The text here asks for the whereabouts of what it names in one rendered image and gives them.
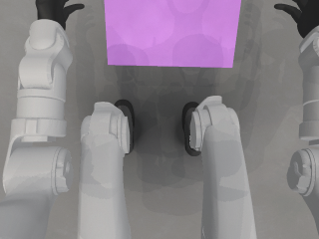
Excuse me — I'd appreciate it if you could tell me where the left robot thigh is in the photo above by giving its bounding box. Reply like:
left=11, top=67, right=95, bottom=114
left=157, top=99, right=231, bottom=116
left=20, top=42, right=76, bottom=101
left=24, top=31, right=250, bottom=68
left=77, top=111, right=132, bottom=239

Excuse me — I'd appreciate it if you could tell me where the left robot hand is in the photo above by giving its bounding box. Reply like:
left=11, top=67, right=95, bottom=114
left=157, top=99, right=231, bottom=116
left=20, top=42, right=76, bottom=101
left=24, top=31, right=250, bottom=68
left=35, top=0, right=85, bottom=31

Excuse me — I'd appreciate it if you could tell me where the right robot upper arm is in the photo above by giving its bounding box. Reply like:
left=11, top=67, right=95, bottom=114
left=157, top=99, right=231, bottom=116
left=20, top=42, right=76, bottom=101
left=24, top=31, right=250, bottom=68
left=286, top=148, right=319, bottom=235

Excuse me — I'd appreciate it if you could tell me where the right robot hand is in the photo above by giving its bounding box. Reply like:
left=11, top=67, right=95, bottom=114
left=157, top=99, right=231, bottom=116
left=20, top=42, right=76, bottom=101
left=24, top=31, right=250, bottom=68
left=274, top=0, right=319, bottom=39

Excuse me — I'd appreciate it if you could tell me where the left robot forearm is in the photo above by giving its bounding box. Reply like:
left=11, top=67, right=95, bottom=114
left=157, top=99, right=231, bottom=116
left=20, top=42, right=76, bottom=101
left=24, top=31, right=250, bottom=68
left=2, top=19, right=73, bottom=193

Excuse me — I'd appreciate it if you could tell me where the left robot upper arm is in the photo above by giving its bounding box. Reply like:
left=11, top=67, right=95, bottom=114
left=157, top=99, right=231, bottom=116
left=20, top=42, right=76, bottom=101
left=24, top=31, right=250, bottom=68
left=0, top=146, right=74, bottom=239

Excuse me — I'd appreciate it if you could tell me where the left robot foot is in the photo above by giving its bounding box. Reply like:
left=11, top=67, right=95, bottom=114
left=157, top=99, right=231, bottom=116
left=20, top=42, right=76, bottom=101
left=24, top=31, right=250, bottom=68
left=114, top=100, right=135, bottom=155

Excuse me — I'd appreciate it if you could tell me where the right robot forearm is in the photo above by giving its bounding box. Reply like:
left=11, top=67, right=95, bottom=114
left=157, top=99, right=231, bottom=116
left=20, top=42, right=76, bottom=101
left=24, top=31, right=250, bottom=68
left=298, top=26, right=319, bottom=147

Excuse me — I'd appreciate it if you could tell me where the carton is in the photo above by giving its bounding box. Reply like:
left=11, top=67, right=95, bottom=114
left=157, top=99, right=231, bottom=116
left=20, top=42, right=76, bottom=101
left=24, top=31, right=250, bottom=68
left=104, top=0, right=241, bottom=68

